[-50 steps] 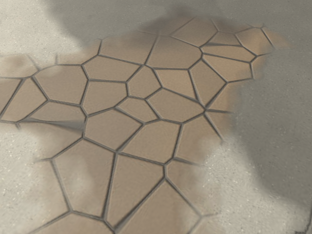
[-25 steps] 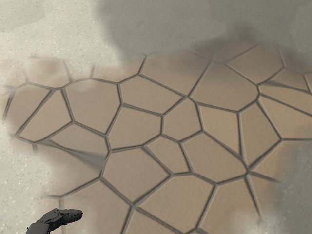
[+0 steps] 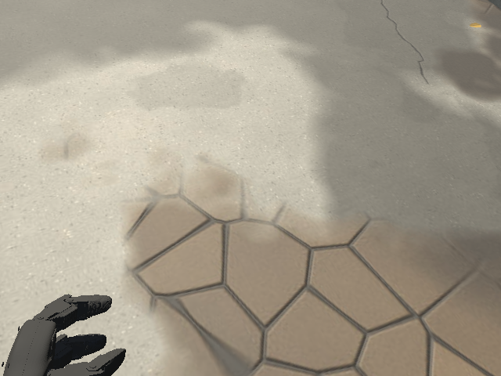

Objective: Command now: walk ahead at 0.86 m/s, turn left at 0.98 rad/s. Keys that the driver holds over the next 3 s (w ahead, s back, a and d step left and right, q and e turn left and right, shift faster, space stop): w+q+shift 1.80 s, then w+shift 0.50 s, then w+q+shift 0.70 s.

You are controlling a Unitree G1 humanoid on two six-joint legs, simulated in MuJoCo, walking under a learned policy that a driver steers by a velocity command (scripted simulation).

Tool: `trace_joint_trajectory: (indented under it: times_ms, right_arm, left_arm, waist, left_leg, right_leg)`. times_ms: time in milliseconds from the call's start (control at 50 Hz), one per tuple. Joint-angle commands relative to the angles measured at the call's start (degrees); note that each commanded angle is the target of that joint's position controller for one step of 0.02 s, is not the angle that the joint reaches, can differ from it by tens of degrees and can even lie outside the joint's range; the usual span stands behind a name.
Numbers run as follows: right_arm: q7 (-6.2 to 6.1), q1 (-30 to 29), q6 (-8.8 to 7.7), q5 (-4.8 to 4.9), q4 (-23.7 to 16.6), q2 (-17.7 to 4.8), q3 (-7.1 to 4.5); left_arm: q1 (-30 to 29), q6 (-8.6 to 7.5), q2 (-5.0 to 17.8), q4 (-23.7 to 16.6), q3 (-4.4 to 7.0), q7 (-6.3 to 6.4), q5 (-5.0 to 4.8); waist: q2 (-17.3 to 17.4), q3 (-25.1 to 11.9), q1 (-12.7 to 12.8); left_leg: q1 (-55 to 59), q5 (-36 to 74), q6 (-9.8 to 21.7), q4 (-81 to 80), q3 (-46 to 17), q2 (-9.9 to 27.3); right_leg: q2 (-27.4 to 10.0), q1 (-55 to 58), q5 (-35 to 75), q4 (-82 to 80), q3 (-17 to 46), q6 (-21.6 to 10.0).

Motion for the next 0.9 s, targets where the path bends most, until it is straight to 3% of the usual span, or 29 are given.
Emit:
trace_joint_trajectory:
  times_ms: [20,60,120,160,180,200,220,240,260,280,300,320,360,380,440,480,540,580,600,620,640,660,680,700,720,740,780,840,900]
  right_arm:
    - [-1.08,-1.3,-0.56,0.48,-3.1,-11.2,-3.24]
    - [-1.04,-0.4,-0.39,0.9,-2.1,-10.7,-3.23]
    - [-1.38,-2.7,0.14,1.26,-1.9,-11.3,-3.82]
    - [-1.08,-6.1,0.49,0.34,-3.4,-11.9,-4.09]
    - [-0.46,-10.5,0.41,-1.04,-5.6,-12.3,-3.88]
    - [0.25,-8.7,-0.34,-2.56,-7.4,-6.2,-2.34]
    - [0.52,-0.2,-1.4,2.23,-9.1,-3.6,-0.87]
    - [0.22,-4.9,-1.29,3.95,-7.2,-9.3,-1.87]
    - [0.5,-12.4,-1.44,2.53,-7.8,-11.6,-2.22]
    - [0.76,-16.4,-1.48,0.91,-8.5,-10.9,-2.21]
    - [1.13,-18.7,-1.26,0.13,-9.4,-10.2,-2.49]
    - [1.69,-18.3,-0.54,0.91,-9.9,-8.6,-2.38]
    - [2.05,-19.9,0.99,2.14,-11.4,-5.3,-1.58]
    - [2.22,-20.7,1.43,1.97,-12.4,-4.6,-1.25]
    - [3.32,-22.2,1.34,1.3,-13.9,-5.8,-0.97]
    - [4.22,-26.2,0.99,0.83,-14.4,-7.0,-1.05]
    - [5.14,-28.8,0.4,0.63,-14.8,-9.8,-2.24]
    - [5.15,-18.1,0.88,1.96,-12.8,-14.8,-4.82]
    - [4.81,-5.0,1.42,2.01,-9.2,-18.9,-7.22]
    - [3.85,3.9,2.16,2.43,-5.0,-21.6,-8.64]
    - [3.58,-3.5,1.68,1.57,-7.7,-25.7,-8.15]
    - [3.95,-4.2,0.02,0.21,-11.0,-21.8,-7.08]
    - [4.06,-4.4,-1.33,-0.37,-10.5,-19.2,-6.58]
    - [4.38,-6.9,-2.57,-0.67,-9.7,-18.2,-6.15]
    - [4.33,-10.9,-3.36,-0.93,-9.8,-16.8,-5.63]
    - [3.96,-14.1,-3.6,-1.36,-10.3,-15.6,-5.16]
    - [3.12,-15.8,-3.38,-0.37,-9.7,-12.9,-4.19]
    - [0.99,-14.0,-2.96,0.52,-7.8,-12.1,-3.91]
    - [0.57,-10.9,-2.29,0.46,-5.6,-13.8,-4.84]
  left_arm:
    - [-12.7,-1.3,1.7,-7.4,0.46,-0.55,-0.46]
    - [-15.0,-1.79,1.4,-9.2,0.36,-0.88,-0.75]
    - [-12.3,-2.55,3.7,-9.8,1.26,-0.77,-1.44]
    - [-0.1,-2.68,7.8,-7.6,3.45,0.39,-1.88]
    - [14.9,-2.13,9.9,-4.9,4.37,1.45,-1.99]
    - [29.0,-1.29,13.0,-3.2,4.51,2.25,-0.49]
    - [27.9,-1.48,14.2,-2.2,4.29,0.82,0.6]
    - [21.9,-0.94,7.4,-4.0,2.91,1.07,0.23]
    - [20.9,-0.16,4.9,-3.2,2.48,1.95,-0.05]
    - [20.8,0.29,5.2,-1.5,2.41,2.33,0.94]
    - [19.7,0.34,4.3,-0.2,2.02,2.54,1.97]
    - [18.5,0.11,3.0,0.7,1.48,2.73,2.41]
    - [16.6,-0.12,0.7,2.5,0.8,2.42,0.87]
    - [15.7,-0.2,1.2,2.9,0.8,2.35,0.39]
    - [12.6,-0.48,5.4,2.7,1.58,2.61,0.71]
    - [13.9,-0.39,7.6,3.0,1.96,2.87,0.71]
    - [18.4,0.2,12.7,3.5,2.7,2.94,0.58]
    - [18.2,1.58,16.7,2.9,3.52,3.15,0.29]
    - [15.9,1.93,16.7,1.6,3.54,3.28,-0.03]
    - [15.8,1.25,11.5,1.3,1.98,3.46,0.19]
    - [22.4,-1.04,1.7,-2.6,-1.15,2.66,0.92]
    - [19.4,-3.83,7.2,-5.3,-1.14,2.0,-0.64]
    - [11.7,-4.78,9.8,-6.9,-0.59,2.12,-2.1]
    - [9.7,-4.95,8.1,-7.2,-1.01,2.55,-1.93]
    - [11.0,-4.43,6.9,-6.1,-1.3,2.93,-0.5]
    - [13.9,-3.45,6.8,-5.0,-1.02,2.73,0.22]
    - [13.8,-1.7,6.8,-4.7,-0.73,2.34,1.02]
    - [2.4,-1.24,3.2,-8.6,-1.9,2.12,2.45]
    - [-3.8,-1.68,0.8,-11.5,-2.11,1.3,1.3]
  waist:
    - [9.2,5.8,0.2]
    - [10.4,6.6,-0.8]
    - [13.1,5.9,1.1]
    - [14.5,-1.4,7.5]
    - [13.7,-11.6,15.5]
    - [0.7,-25.6,17.5]
    - [-29.7,-33.4,10.8]
    - [-22.1,-20.0,12.5]
    - [-12.7,-11.0,14.2]
    - [-2.5,-6.1,13.0]
    - [-0.9,-2.6,11.2]
    - [-1.9,-0.4,9.1]
    - [-2.5,3.7,7.3]
    - [-2.0,5.4,6.4]
    - [-0.6,7.6,4.3]
    - [2.4,8.6,5.6]
    - [1.2,6.0,5.3]
    - [-4.9,-1.1,-2.2]
    - [-4.6,-7.3,-9.1]
    - [4.5,-7.4,-11.2]
    - [25.9,-10.8,1.5]
    - [18.9,-22.0,-0.8]
    - [9.5,-13.6,-1.7]
    - [0.8,-5.6,1.7]
    - [-2.5,-3.0,5.0]
    - [-1.5,-0.9,8.0]
    - [1.0,2.9,9.4]
    - [1.2,7.7,5.9]
    - [3.1,6.5,1.6]
  left_leg:
    - [-4.0,3.4,7.4,-8.9,-12.5,8.2]
    - [-4.0,5.3,7.1,-7.6,-13.6,8.1]
    - [-3.8,14.6,6.0,-5.0,-15.4,9.0]
    - [-5.0,35.3,3.8,5.8,-13.9,7.0]
    - [-13.5,37.3,1.7,21.9,-11.5,4.0]
    - [-29.3,13.4,0.1,43.1,-8.2,-0.9]
    - [-42.3,-11.4,-1.8,59.9,-4.8,-3.4]
    - [-48.4,-6.4,-1.9,63.6,-1.7,1.9]
    - [-48.9,-2.8,-1.8,62.8,1.5,3.7]
    - [-45.8,-1.4,-1.7,60.8,2.7,6.0]
    - [-43.2,-0.2,-1.4,58.0,2.8,8.1]
    - [-41.0,-0.1,-1.2,56.8,2.6,9.8]
    - [-43.3,-2.0,-1.0,54.9,3.5,12.1]
    - [-44.9,-1.0,-1.2,53.9,3.9,12.8]
    - [-43.7,9.8,-2.2,46.7,6.0,13.0]
    - [-40.1,17.0,-1.4,38.4,10.5,10.9]
    - [-28.4,19.2,1.2,29.5,19.2,3.1]
    - [-15.2,10.8,3.7,30.0,21.6,-1.9]
    - [2.8,10.8,6.2,26.2,20.9,-3.9]
    - [20.5,14.2,9.0,20.5,12.6,-1.5]
    - [29.3,4.5,18.6,11.5,-18.0,8.7]
    - [32.0,-18.0,22.4,-1.3,-40.1,15.2]
    - [24.2,-20.0,18.6,-6.8,-40.9,15.2]
    - [13.3,-14.8,16.8,-7.9,-37.4,14.2]
    - [4.6,-8.4,15.6,-6.2,-31.5,12.0]
    - [-2.6,-4.5,15.2,-5.5,-26.3,9.0]
    - [-10.5,1.6,14.9,-6.9,-18.9,5.7]
    - [-19.8,11.9,12.5,-7.8,-9.6,0.3]
    - [-25.2,5.9,8.7,-7.6,-8.6,-0.9]
  right_leg:
    - [2.3,-2.6,4.0,-7.2,-2.0,1.1]
    - [2.5,-0.4,3.0,-10.8,-1.8,1.1]
    - [2.1,7.8,1.1,-14.2,-1.7,0.7]
    - [2.7,23.8,-2.3,-14.0,-3.7,-1.6]
    - [-2.0,44.0,-4.8,-9.8,-0.5,-4.0]
    - [-13.7,68.8,-23.5,-7.1,14.3,-7.6]
    - [-26.1,75.4,-43.9,-23.3,49.3,-15.1]
    - [-23.9,67.0,-49.3,-26.8,44.7,-13.3]
    - [-21.4,57.9,-39.6,-26.0,32.3,-11.6]
    - [-19.7,49.3,-27.1,-26.2,24.5,-11.2]
    - [-18.2,42.4,-19.3,-27.0,18.8,-11.3]
    - [-17.7,37.8,-15.7,-28.1,14.6,-11.3]
    - [-17.6,33.4,-10.7,-30.6,7.2,-10.7]
    - [-18.2,31.6,-7.8,-31.9,4.3,-10.6]
    - [-16.1,28.0,-0.5,-35.4,-7.0,-9.8]
    - [-13.1,28.7,3.8,-36.4,-14.2,-8.2]
    - [-12.6,34.1,38.3,-30.8,-19.1,-6.6]
    - [-14.6,37.3,63.8,-13.2,-19.4,-6.6]
    - [-14.4,30.4,65.3,2.8,-18.5,-6.3]
    - [-7.8,14.2,22.0,26.6,-17.3,-3.1]
    - [3.1,-5.9,-29.5,50.1,-10.3,-1.5]
    - [1.9,-12.0,-25.6,50.7,3.3,-3.9]
    - [-0.1,-13.6,-21.4,46.1,3.4,-5.3]
    - [-1.7,-11.6,-18.8,40.0,3.4,-5.3]
    - [-3.9,-6.4,-16.9,35.2,4.2,-4.6]
    - [-5.0,-1.9,-15.3,32.0,5.1,-3.6]
    - [-5.7,1.1,-15.5,24.1,3.9,-1.5]
    - [-2.9,5.4,-2.9,6.3,-1.5,1.3]
    - [0.7,16.4,11.5,-7.2,-3.6,1.8]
